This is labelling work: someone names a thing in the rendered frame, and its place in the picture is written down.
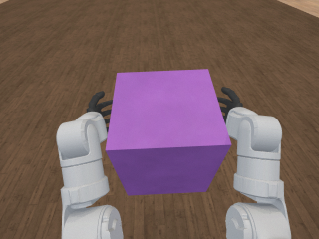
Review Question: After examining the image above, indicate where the left robot upper arm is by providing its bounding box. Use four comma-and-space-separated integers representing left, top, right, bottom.
62, 204, 124, 239

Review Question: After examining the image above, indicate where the left robot forearm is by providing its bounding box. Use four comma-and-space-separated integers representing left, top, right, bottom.
56, 112, 110, 239

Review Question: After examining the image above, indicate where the right robot hand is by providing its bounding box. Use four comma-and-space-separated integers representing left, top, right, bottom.
217, 87, 243, 124

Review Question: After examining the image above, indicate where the right robot upper arm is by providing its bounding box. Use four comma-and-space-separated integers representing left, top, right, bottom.
225, 202, 291, 239

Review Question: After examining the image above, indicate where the left robot hand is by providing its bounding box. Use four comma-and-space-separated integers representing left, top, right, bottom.
86, 91, 113, 132

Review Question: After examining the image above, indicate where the carton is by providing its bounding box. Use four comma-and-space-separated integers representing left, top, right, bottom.
105, 69, 232, 196

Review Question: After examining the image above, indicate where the right robot forearm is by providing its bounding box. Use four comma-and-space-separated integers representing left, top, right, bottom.
225, 107, 292, 239

